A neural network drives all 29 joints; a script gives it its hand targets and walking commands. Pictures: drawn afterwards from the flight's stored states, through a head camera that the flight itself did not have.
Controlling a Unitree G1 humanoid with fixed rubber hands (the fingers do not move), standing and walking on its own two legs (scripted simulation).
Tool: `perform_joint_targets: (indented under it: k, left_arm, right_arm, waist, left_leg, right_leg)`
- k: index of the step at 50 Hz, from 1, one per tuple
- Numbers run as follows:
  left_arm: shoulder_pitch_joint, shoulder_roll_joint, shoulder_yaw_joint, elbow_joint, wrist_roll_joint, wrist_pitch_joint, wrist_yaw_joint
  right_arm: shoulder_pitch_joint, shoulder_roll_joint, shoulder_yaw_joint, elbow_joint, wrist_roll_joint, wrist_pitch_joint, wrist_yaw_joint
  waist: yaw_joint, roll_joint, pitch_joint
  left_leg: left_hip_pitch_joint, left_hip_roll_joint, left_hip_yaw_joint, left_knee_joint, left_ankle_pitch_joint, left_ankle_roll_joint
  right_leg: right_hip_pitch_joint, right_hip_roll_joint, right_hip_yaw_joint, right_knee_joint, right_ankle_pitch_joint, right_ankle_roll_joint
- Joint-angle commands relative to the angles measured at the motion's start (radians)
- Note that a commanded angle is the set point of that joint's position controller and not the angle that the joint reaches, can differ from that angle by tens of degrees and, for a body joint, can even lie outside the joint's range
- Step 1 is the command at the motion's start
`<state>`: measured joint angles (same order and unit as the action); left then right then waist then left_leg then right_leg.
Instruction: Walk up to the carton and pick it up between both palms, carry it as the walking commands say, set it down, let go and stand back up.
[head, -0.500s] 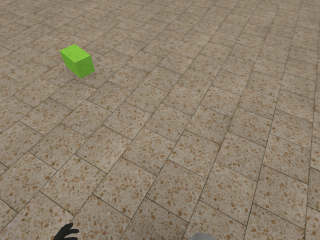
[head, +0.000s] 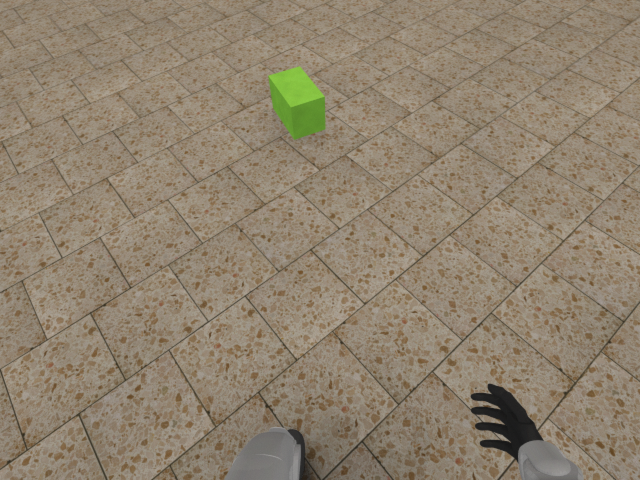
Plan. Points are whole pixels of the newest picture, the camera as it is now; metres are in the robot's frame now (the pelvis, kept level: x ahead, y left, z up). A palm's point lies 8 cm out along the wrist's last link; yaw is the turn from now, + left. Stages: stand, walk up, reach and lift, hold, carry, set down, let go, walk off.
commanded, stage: walk up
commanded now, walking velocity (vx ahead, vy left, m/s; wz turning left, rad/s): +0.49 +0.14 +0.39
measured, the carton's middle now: (297, 102) +1.66 +0.38 -0.67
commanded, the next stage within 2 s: none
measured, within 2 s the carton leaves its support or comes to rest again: neither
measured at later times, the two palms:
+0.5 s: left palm (210, 242) +0.44 +0.27 -0.08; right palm (514, 451) +0.19 -0.21 -0.12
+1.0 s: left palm (149, 311) +0.32 +0.35 -0.12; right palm (398, 162) +0.70 -0.05 -0.10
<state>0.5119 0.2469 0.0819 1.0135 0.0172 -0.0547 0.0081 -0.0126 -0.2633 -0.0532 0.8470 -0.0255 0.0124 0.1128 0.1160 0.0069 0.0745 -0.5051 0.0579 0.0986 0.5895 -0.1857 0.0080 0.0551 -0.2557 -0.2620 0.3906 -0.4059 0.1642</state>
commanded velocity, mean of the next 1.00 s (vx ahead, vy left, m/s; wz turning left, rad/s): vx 0.50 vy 0.12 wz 0.21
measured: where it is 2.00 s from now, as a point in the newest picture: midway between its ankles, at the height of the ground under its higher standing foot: (296, 241)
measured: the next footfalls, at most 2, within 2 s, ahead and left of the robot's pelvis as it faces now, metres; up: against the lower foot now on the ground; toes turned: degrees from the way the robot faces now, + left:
left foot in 0.02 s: +0.16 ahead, +0.14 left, +0.00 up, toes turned +6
right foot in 0.52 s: +0.43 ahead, -0.07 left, +0.00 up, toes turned -1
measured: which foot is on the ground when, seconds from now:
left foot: up 0.00-0.00, down 0.02-0.52, up 0.54-0.96, down 0.98-1.00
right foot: down 0.00-0.02, up 0.04-0.50, down 0.52-0.98, up 1.00-1.00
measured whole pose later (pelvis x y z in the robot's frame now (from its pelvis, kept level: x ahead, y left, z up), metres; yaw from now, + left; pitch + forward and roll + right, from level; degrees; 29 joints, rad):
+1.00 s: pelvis +0.48 +0.14 +0.00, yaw +10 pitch +1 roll -1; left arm 0.50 0.22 0.08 1.04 0.03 -0.05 0.00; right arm 0.01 -0.22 -0.04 0.90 -0.04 -0.04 0.07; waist 0.10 -0.01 0.06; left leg -0.42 0.08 0.10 0.54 -0.13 0.00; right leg -0.07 -0.19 -0.15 0.55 -0.44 0.08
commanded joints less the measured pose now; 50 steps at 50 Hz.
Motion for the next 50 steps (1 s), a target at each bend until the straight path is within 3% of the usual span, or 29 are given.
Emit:
perform_joint_targets:
  k: [1,2,3,4,5,6,8,10,13,15,17,19,21,23,24,25,26,27,28,29,31,34,36,40,44,47,48,49,50]
  left_arm:
    - [-0.054,0.167,0.014,-0.08,0.001,-0.009,-0.013]
    - [-0.098,0.076,-0.011,-0.141,0.012,-0.011,-0.027]
    - [-0.183,0.088,-0.006,-0.188,0.017,-0.019,-0.027]
    - [-0.245,0.113,0.0,-0.183,0.027,-0.021,-0.029]
    - [-0.228,0.092,-0.007,-0.162,0.023,-0.028,-0.033]
    - [-0.183,0.084,-0.011,-0.127,0.02,-0.029,-0.031]
    - [-0.128,0.061,-0.011,-0.088,0.021,-0.006,-0.038]
    - [-0.183,0.056,-0.003,-0.099,0.025,0.016,-0.042]
    - [-0.339,0.054,0.0,-0.151,0.032,0.033,-0.053]
    - [-0.43,0.046,-0.007,-0.182,0.028,0.035,-0.06]
    - [-0.499,0.039,-0.016,-0.209,0.017,0.035,-0.061]
    - [-0.539,0.028,-0.018,-0.224,0.004,0.036,-0.057]
    - [-0.568,0.022,-0.015,-0.237,0.001,0.029,-0.052]
    - [-0.553,0.022,-0.009,-0.234,0.001,0.015,-0.044]
    - [-0.5,0.033,0.001,-0.222,0.0,0.006,-0.036]
    - [-0.363,0.069,0.022,-0.187,-0.003,-0.003,-0.019]
    - [-0.151,0.184,0.059,-0.145,0.008,-0.01,0.009]
    - [0.004,0.311,0.08,-0.122,0.025,-0.015,0.029]
    - [-0.019,0.34,0.086,-0.097,0.012,0.003,0.026]
    - [-0.106,0.248,0.067,-0.088,0.016,0.008,0.022]
    - [-0.237,0.114,0.038,-0.095,0.014,-0.005,0.007]
    - [-0.193,0.064,0.017,-0.064,0.009,-0.027,-0.006]
    - [-0.138,0.078,0.018,-0.04,0.014,-0.036,-0.009]
    - [-0.099,0.099,0.025,-0.031,0.013,-0.033,-0.002]
    - [-0.081,0.148,0.043,-0.028,0.01,-0.023,0.002]
    - [-0.07,0.171,0.043,-0.031,0.008,-0.01,0.004]
    - [-0.097,0.15,0.03,-0.041,0.005,-0.004,-0.004]
    - [-0.076,0.062,-0.001,-0.03,0.012,-0.002,-0.017]
    - [-0.069,-0.012,-0.02,-0.069,0.018,-0.007,-0.027]
  right_arm:
    - [0.341,-0.162,-0.062,0.074,-0.008,-0.025,-0.041]
    - [0.467,-0.272,-0.081,0.086,-0.011,-0.031,-0.057]
    - [0.526,-0.312,-0.074,0.107,0.016,-0.026,-0.076]
    - [0.457,-0.253,-0.067,0.117,0.024,-0.026,-0.086]
    - [0.368,-0.198,-0.061,0.09,0.016,-0.037,-0.092]
    - [0.284,-0.145,-0.048,0.064,0.008,-0.052,-0.096]
    - [0.222,-0.103,-0.031,0.062,0.006,-0.074,-0.096]
    - [0.254,-0.091,-0.024,0.078,0.008,-0.091,-0.094]
    - [0.318,-0.085,-0.019,0.098,0.009,-0.098,-0.1]
    - [0.352,-0.085,-0.016,0.111,0.01,-0.1,-0.103]
    - [0.378,-0.082,-0.015,0.13,0.012,-0.098,-0.103]
    - [0.406,-0.081,-0.012,0.152,0.01,-0.091,-0.1]
    - [0.448,-0.086,-0.012,0.171,0.006,-0.089,-0.106]
    - [0.467,-0.092,-0.015,0.187,0.003,-0.085,-0.112]
    - [0.463,-0.096,-0.017,0.195,0.003,-0.081,-0.114]
    - [0.443,-0.095,-0.02,0.197,0.01,-0.077,-0.112]
    - [0.416,-0.087,-0.022,0.165,0.014,-0.075,-0.108]
    - [0.437,-0.014,-0.009,0.11,0.016,-0.079,-0.107]
    - [0.475,-0.072,-0.036,0.115,0.015,-0.071,-0.111]
    - [0.442,-0.069,-0.036,0.117,0.012,-0.069,-0.106]
    - [0.383,-0.026,-0.027,0.117,-0.001,-0.062,-0.084]
    - [0.383,0.024,-0.015,0.13,-0.014,-0.028,-0.061]
    - [0.327,0.026,-0.011,0.116,-0.012,-0.016,-0.054]
    - [0.137,0.031,0.005,0.052,-0.006,-0.014,-0.029]
    - [0.032,0.006,0.007,0.012,-0.001,-0.024,-0.019]
    - [0.057,-0.026,-0.002,0.021,-0.006,-0.033,-0.031]
    - [0.155,-0.048,-0.013,0.054,-0.005,-0.045,-0.042]
    - [0.314,-0.083,-0.03,0.112,-0.014,-0.07,-0.062]
    - [0.505,-0.204,-0.059,0.154,-0.022,-0.081,-0.081]
  waist:
    - [-0.207,-0.05,-0.222]
    - [-0.27,0.22,-0.322]
    - [-0.281,0.261,-0.357]
    - [-0.246,0.133,-0.257]
    - [-0.201,0.079,-0.181]
    - [-0.151,0.044,-0.129]
    - [-0.095,0.086,-0.115]
    - [-0.101,0.106,-0.088]
    - [-0.131,0.092,-0.014]
    - [-0.149,0.087,0.015]
    - [-0.163,0.124,0.032]
    - [-0.177,0.126,0.045]
    - [-0.189,0.108,0.055]
    - [-0.181,0.11,0.046]
    - [-0.154,0.111,0.017]
    - [-0.093,0.068,-0.054]
    - [0.001,0.018,-0.18]
    - [0.026,-0.234,-0.307]
    - [-0.007,-0.268,-0.36]
    - [-0.05,-0.184,-0.253]
    - [-0.109,-0.101,-0.091]
    - [-0.136,-0.155,-0.065]
    - [-0.127,-0.176,-0.047]
    - [-0.089,-0.193,0.022]
    - [-0.068,-0.206,0.044]
    - [-0.073,-0.192,0.017]
    - [-0.118,-0.144,-0.042]
    - [-0.188,-0.023,-0.154]
    - [-0.251,0.31,-0.254]
  left_leg:
    - [0.616,-0.07,0.006,-0.052,-0.104,0.062]
    - [0.851,0.243,-0.425,-0.155,-0.301,0.159]
    - [0.825,0.365,-0.748,-0.373,-0.381,0.223]
    - [0.752,0.326,-0.682,-0.365,-0.345,0.214]
    - [0.635,0.288,-0.587,-0.332,-0.215,0.193]
    - [0.511,0.252,-0.497,-0.327,-0.081,0.161]
    - [0.366,0.198,-0.37,-0.343,0.094,0.144]
    - [0.351,0.184,-0.329,-0.367,0.144,0.154]
    - [0.384,0.192,-0.332,-0.43,0.098,0.166]
    - [0.408,0.178,-0.308,-0.45,0.067,0.156]
    - [0.395,0.135,-0.245,-0.454,0.056,0.141]
    - [0.358,0.11,-0.197,-0.443,0.096,0.141]
    - [0.386,0.136,-0.22,-0.41,0.184,0.145]
    - [0.428,0.148,-0.233,-0.348,0.281,0.138]
    - [0.424,0.128,-0.209,-0.272,0.367,0.128]
    - [0.359,0.075,-0.146,-0.094,0.461,0.105]
    - [0.16,0.015,-0.136,0.152,0.309,0.075]
    - [-0.075,-0.07,-0.128,0.444,-0.352,0.045]
    - [-0.121,-0.067,-0.215,0.632,-0.376,0.033]
    - [-0.143,-0.015,-0.228,0.688,-0.267,0.026]
    - [-0.1,0.048,-0.189,0.657,-0.088,0.007]
    - [-0.07,0.047,-0.13,0.601,-0.016,-0.023]
    - [-0.084,0.051,-0.096,0.501,0.013,-0.032]
    - [-0.053,0.057,-0.046,0.213,0.078,-0.044]
    - [0.057,0.052,-0.019,0.023,0.068,-0.038]
    - [0.146,0.037,-0.003,-0.044,-0.008,-0.025]
    - [0.298,0.012,0.029,-0.103,-0.004,-0.018]
    - [0.574,0.016,-0.004,-0.116,-0.037,-0.002]
    - [0.777,0.285,-0.375,-0.22,-0.243,0.062]
  right_leg:
    - [-0.334,-0.016,-0.005,0.441,0.576,-0.17]
    - [-0.652,0.08,0.025,0.769,-0.093,-0.147]
    - [-0.786,0.123,0.176,0.941,-0.186,-0.156]
    - [-0.83,0.082,0.245,0.985,-0.073,-0.167]
    - [-0.804,0.048,0.258,0.958,0.027,-0.17]
    - [-0.733,0.018,0.272,0.886,0.081,-0.163]
    - [-0.595,0.025,0.257,0.806,0.102,-0.135]
    - [-0.586,0.043,0.24,0.747,0.137,-0.12]
    - [-0.671,0.054,0.238,0.629,0.222,-0.109]
    - [-0.687,0.071,0.229,0.521,0.272,-0.105]
    - [-0.627,0.1,0.2,0.393,0.3,-0.105]
    - [-0.537,0.137,0.159,0.306,0.29,-0.109]
    - [-0.522,0.156,0.148,0.267,0.268,-0.117]
    - [-0.493,0.171,0.147,0.218,0.228,-0.128]
    - [-0.416,0.185,0.137,0.179,0.208,-0.134]
    - [-0.212,0.195,0.119,0.091,0.26,-0.141]
    - [0.083,0.06,0.252,0.058,0.248,-0.167]
    - [0.28,-0.311,0.69,-0.016,0.304,-0.238]
    - [0.221,-0.338,0.895,-0.11,0.273,-0.313]
    - [0.097,-0.29,0.784,-0.12,0.18,-0.307]
    - [-0.115,-0.173,0.509,-0.128,0.247,-0.264]
    - [-0.196,-0.089,0.321,-0.115,0.499,-0.228]
    - [-0.208,-0.07,0.262,-0.134,0.509,-0.221]
    - [-0.252,-0.057,0.194,-0.207,0.362,-0.222]
    - [-0.246,-0.079,0.213,-0.249,0.239,-0.226]
    - [-0.21,-0.099,0.197,-0.171,0.262,-0.223]
    - [-0.247,-0.05,0.133,-0.04,0.241,-0.212]
    - [-0.358,0.068,0.057,0.232,0.182,-0.182]
    - [-0.601,0.138,0.073,0.601,-0.192,-0.158]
